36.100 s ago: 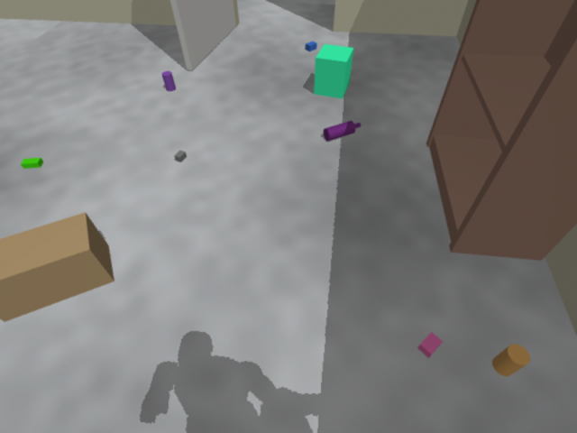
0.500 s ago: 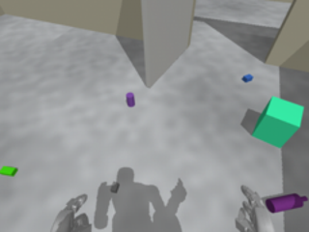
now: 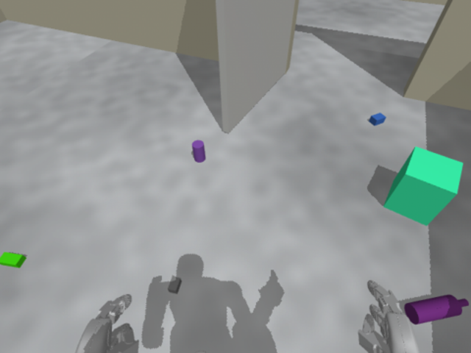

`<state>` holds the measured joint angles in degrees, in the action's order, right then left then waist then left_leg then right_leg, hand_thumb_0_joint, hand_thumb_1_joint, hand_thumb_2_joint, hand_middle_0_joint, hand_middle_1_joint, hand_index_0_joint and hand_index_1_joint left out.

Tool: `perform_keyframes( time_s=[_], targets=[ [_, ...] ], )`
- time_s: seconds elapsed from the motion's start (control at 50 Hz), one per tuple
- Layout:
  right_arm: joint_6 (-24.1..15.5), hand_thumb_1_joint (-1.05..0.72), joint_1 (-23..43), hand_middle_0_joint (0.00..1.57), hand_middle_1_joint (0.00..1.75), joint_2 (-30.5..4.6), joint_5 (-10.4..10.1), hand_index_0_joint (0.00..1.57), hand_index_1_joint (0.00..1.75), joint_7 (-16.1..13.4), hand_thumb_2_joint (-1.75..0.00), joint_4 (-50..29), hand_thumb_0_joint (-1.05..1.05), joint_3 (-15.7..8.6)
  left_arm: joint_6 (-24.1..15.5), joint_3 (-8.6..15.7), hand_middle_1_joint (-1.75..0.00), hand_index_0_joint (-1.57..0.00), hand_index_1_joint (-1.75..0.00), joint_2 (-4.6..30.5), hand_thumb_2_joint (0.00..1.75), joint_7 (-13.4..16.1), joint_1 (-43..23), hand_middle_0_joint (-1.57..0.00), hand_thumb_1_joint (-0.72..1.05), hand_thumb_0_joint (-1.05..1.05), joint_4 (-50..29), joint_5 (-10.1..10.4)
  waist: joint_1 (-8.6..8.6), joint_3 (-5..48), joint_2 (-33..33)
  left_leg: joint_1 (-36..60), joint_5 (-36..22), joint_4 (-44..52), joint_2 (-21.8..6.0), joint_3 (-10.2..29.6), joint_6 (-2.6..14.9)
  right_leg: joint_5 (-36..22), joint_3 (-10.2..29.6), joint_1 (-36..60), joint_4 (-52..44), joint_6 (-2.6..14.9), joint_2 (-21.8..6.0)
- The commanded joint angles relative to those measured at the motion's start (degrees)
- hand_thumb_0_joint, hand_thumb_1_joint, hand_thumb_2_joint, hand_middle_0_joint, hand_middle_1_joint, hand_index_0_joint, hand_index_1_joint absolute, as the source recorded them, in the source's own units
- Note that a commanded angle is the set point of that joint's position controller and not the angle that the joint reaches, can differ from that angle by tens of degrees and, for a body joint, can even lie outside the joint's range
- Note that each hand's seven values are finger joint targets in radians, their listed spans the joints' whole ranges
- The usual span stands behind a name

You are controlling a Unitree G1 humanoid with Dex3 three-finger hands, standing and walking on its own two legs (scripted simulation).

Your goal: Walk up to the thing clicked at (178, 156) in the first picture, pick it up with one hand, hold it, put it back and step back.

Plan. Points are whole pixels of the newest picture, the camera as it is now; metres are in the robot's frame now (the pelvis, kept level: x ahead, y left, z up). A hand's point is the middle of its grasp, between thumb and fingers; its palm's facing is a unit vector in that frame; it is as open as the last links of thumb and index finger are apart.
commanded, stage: stand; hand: left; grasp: from above
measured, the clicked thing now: (174, 285) +0.50 +0.26 -0.70
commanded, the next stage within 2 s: none
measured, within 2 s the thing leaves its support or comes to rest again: neither
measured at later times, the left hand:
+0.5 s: hand out of the picture +0.06 +0.24 -0.11, palm faces +0.05 -0.95 -0.32, open 7.4 cm
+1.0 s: hand out of the picture +0.03 +0.25 -0.09, palm faces +0.04 -0.94 -0.34, open 7.4 cm
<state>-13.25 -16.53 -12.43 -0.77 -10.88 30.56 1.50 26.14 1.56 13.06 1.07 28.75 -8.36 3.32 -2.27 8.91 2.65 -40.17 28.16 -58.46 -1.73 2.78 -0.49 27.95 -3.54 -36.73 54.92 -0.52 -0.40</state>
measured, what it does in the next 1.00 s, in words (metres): rises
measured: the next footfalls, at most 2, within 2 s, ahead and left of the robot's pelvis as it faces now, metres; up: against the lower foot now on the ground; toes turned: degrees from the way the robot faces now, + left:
none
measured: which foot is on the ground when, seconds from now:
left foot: down 0.00-1.00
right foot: down 0.00-1.00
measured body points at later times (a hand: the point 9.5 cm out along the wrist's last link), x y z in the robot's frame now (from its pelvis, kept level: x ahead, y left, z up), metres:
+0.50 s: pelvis -0.01 +0.01 +0.05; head +0.00 +0.01 +0.50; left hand +0.05 +0.29 -0.08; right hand +0.09 -0.27 -0.08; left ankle +0.01 +0.12 -0.68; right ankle +0.00 -0.13 -0.68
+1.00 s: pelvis -0.01 +0.01 +0.07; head -0.01 +0.00 +0.52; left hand +0.03 +0.30 -0.07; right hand +0.06 -0.28 -0.08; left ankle +0.01 +0.12 -0.68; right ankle +0.00 -0.13 -0.68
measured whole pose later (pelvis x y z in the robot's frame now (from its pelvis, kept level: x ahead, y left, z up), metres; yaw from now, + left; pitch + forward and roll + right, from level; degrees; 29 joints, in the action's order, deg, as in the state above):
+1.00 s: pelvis -0.01 +0.01 +0.07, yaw +1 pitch -4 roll +0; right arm 0.1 -7.7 -17.7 1.1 -0.8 64.6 -1.9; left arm 0.1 1.6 17.5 1.0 9.5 64.8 -1.5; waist 0.6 -3.8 0.9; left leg -7.9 10.0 -21.9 0.9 1.7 0.4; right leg 11.5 -3.3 -5.7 21.3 -1.5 -2.7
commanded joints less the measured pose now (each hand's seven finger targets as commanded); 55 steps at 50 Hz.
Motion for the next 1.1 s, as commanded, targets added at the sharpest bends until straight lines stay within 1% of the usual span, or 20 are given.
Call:
perform_keyframes(
  time_s=[0.0,0.02,0.04,0.06,0.1,0.12,0.16,0.22,0.26,0.3,0.36,0.42,0.48,0.58,0.64,0.72,0.76,0.82,1.06,1.08],
  targets=[
    [2.9,-0.90,7.1,0.20,0.30,-13.9,7.0,0.20,0.30,3.0,-0.90,4.7,0.00,-5.0,-14.9,3.5,-0.30,-0.20,-0.30,10.1,0.90,2.7,-17.7,-0.20,0.90,0.00,10.3,-7.2,4.50,-8.2,-3.7,6.7,-23.4,14.9,-0.2,2.1,3.80,-12.0,3.3,13.6,-12.0,1.86,-3.0],
    [5.2,-0.90,7.7,0.20,0.30,-14.2,7.2,0.20,0.30,4.9,-0.90,5.8,0.00,-5.9,-19.0,4.7,-0.30,-0.20,-0.30,11.7,0.90,2.2,-13.1,-0.20,0.90,0.00,19.4,-7.4,4.26,-3.8,-7.8,9.9,-22.9,14.2,0.0,0.2,4.58,-11.6,7.5,14.7,-14.0,4.09,-4.1],
    [6.1,-0.90,7.0,0.20,0.30,-13.9,7.2,0.20,0.30,6.0,-0.90,5.7,0.00,-5.7,-21.0,4.7,-0.30,-0.20,-0.30,12.7,0.90,1.9,-13.1,-0.20,0.90,0.00,22.0,-7.9,3.16,-2.8,-9.1,11.4,-21.1,14.7,0.1,0.0,4.67,-11.6,9.8,14.4,-14.7,5.09,-5.2],
    [6.9,-0.90,6.6,0.20,0.30,-13.7,7.4,0.20,0.30,6.7,-0.90,5.2,0.00,-5.5,-22.1,4.1,-0.30,-0.20,-0.30,12.0,0.90,1.4,-13.8,-0.20,0.90,0.00,23.4,-7.4,2.41,-4.4,-5.5,12.2,-20.8,16.2,0.2,0.8,4.49,-13.0,8.6,12.3,-14.8,4.68,-3.8],
    [7.3,-0.90,6.9,0.20,0.30,-12.7,4.8,0.20,0.30,8.7,-0.90,7.9,0.00,-5.4,-23.7,3.4,-0.30,-0.20,-0.30,12.2,0.90,1.1,-15.1,-0.20,0.90,0.00,28.2,-7.1,4.01,-1.7,-0.9,15.9,-20.7,18.9,-0.1,2.1,4.53,-15.2,6.6,17.6,-13.6,3.22,-4.3],
    [7.6,-0.90,7.6,0.20,0.30,-13.0,4.2,0.20,0.30,9.3,-0.90,8.9,0.00,-5.8,-23.9,3.7,-0.30,-0.20,-0.30,12.1,0.90,0.9,-15.0,-0.20,0.90,0.00,30.4,-6.7,4.44,-2.2,-2.5,18.1,-20.8,19.4,-0.1,1.5,4.31,-16.1,7.0,16.8,-14.7,2.96,-4.4],
    [7.9,-0.90,8.5,0.20,0.30,-13.1,3.7,0.20,0.30,9.8,-0.90,10.2,0.00,-6.1,-24.4,3.9,-0.30,-0.20,-0.30,11.1,0.90,0.9,-15.9,-0.20,0.90,0.00,34.9,-6.0,4.66,-1.0,-2.5,20.9,-22.3,20.4,-0.8,2.7,4.23,-16.1,6.3,16.8,-15.9,2.35,-4.1],
    [8.8,-0.90,9.2,0.20,0.30,-13.3,3.8,0.20,0.30,10.0,-0.90,12.9,0.00,-6.3,-25.5,3.7,-0.30,-0.20,-0.30,10.8,0.90,1.0,-17.7,-0.20,0.90,0.00,40.9,-5.9,4.36,-1.5,0.0,22.0,-18.6,24.7,-2.1,4.8,4.66,-13.9,5.2,18.9,-17.6,1.45,-3.8],
    [9.5,-0.90,10.5,0.20,0.30,-13.5,3.8,0.20,0.30,10.0,-0.90,14.1,0.00,-6.5,-26.2,3.7,-0.30,-0.20,-0.30,11.1,0.90,1.1,-17.2,-0.20,0.90,0.00,44.6,-6.1,4.68,-3.3,-0.9,21.9,-16.8,26.3,-2.2,5.3,4.59,-13.0,4.8,20.2,-20.5,1.50,-3.9],
    [9.9,-0.90,9.3,0.20,0.30,-13.4,3.7,0.20,0.30,9.8,-0.90,15.9,0.00,-6.4,-26.8,3.7,-0.30,-0.20,-0.30,11.9,0.90,1.0,-18.4,-0.20,0.90,0.00,47.5,-6.2,3.77,-4.7,-2.9,22.7,-18.1,27.2,-1.7,4.2,4.26,-14.9,5.8,21.4,-22.7,1.80,-4.6],
    [10.5,-0.90,9.1,0.20,0.30,-14.0,3.5,0.20,0.30,9.6,-0.90,18.5,0.00,-6.5,-27.3,3.4,-0.30,-0.20,-0.30,12.2,0.90,1.2,-18.0,-0.20,0.90,0.00,51.9,-5.8,3.56,-5.5,-3.0,25.9,-21.0,28.2,-1.9,4.4,3.98,-17.9,6.1,22.5,-25.7,1.84,-5.3],
    [11.0,-0.90,8.5,0.20,0.30,-14.1,3.1,0.20,0.30,9.4,-0.90,21.0,0.00,-6.3,-27.4,3.2,-0.30,-0.20,-0.30,12.7,0.90,1.4,-18.5,-0.20,0.90,0.00,55.6,-5.4,2.95,-7.5,-3.2,27.0,-21.5,30.9,-2.2,4.5,3.58,-18.5,6.3,24.0,-28.8,1.82,-5.9],
    [11.3,-0.90,8.9,0.20,0.30,-14.5,2.8,0.20,0.30,9.4,-0.90,23.1,0.00,-6.0,-27.4,2.9,-0.30,-0.20,-0.30,13.3,0.90,1.4,-19.0,-0.20,0.90,0.00,58.5,-5.2,2.78,-8.2,-2.0,27.9,-22.7,33.6,-2.6,4.8,3.16,-19.2,5.9,26.3,-30.7,1.47,-5.8],
    [11.5,-0.90,10.5,0.20,0.30,-15.2,2.5,0.20,0.30,9.2,-0.90,25.8,0.00,-5.8,-27.1,2.4,-0.30,-0.20,-0.30,13.3,0.90,1.4,-18.3,-0.20,0.90,0.00,63.3,-5.1,3.53,-9.5,-0.2,29.3,-21.2,38.2,-3.7,6.2,2.84,-17.9,4.6,28.7,-33.0,0.88,-5.6],
    [11.8,-0.90,10.3,0.20,0.30,-15.2,2.3,0.20,0.30,9.3,-0.90,27.2,0.00,-5.7,-27.1,2.4,-0.30,-0.20,-0.30,14.0,0.90,1.3,-19.0,-0.20,0.90,0.00,65.3,-5.3,3.16,-11.3,-1.5,28.5,-15.9,40.3,-3.5,6.1,2.39,-16.0,4.6,29.1,-34.6,0.67,-5.6],
    [12.0,-0.90,11.0,0.20,0.30,-15.2,2.2,0.20,0.30,9.4,-0.90,28.5,0.00,-5.5,-27.4,2.2,-0.30,-0.20,-0.30,14.3,0.90,1.2,-19.8,-0.20,0.90,0.00,67.2,-5.3,3.12,-11.4,-2.2,29.6,-17.2,40.9,-3.4,5.8,2.18,-16.1,5.1,29.7,-36.6,0.58,-6.2],
    [12.2,-0.90,11.0,0.20,0.30,-15.6,2.2,0.20,0.30,9.5,-0.90,29.0,0.00,-5.6,-27.3,2.2,-0.30,-0.20,-0.30,14.7,0.90,1.1,-19.8,-0.20,0.90,0.00,68.1,-5.2,3.15,-12.2,-1.5,28.7,-13.5,42.2,-3.4,6.1,2.05,-14.3,4.9,29.7,-37.0,0.50,-5.9],
    [12.2,-0.90,11.5,0.20,0.30,-16.2,2.1,0.20,0.30,9.6,-0.90,29.5,0.00,-5.5,-27.2,2.1,-0.30,-0.20,-0.30,14.8,0.90,0.9,-20.1,-0.20,0.90,0.00,68.9,-5.1,3.20,-11.9,-1.1,28.5,-12.3,42.9,-3.7,6.3,2.19,-14.8,5.0,30.3,-37.5,0.57,-6.0],
    [11.9,-0.90,12.0,0.20,0.30,-16.3,1.9,0.20,0.30,9.7,-0.90,31.1,0.00,-4.8,-27.7,2.0,-0.30,-0.20,-0.30,16.0,0.90,0.9,-21.8,-0.20,0.90,0.00,70.9,-4.8,2.94,-9.8,-3.1,32.5,-21.9,41.7,-4.0,5.1,2.13,-19.1,5.5,31.0,-39.1,0.73,-7.2],
    [12.0,-0.90,11.6,0.20,0.30,-16.2,1.9,0.20,0.30,9.8,-0.90,31.3,0.00,-4.6,-27.7,1.9,-0.30,-0.20,-0.30,15.9,0.90,0.8,-22.3,-0.20,0.90,0.00,71.0,-4.7,2.62,-10.3,-3.0,32.2,-21.5,41.7,-3.8,4.8,2.01,-18.8,5.5,30.6,-39.5,0.49,-7.0]
  ],
)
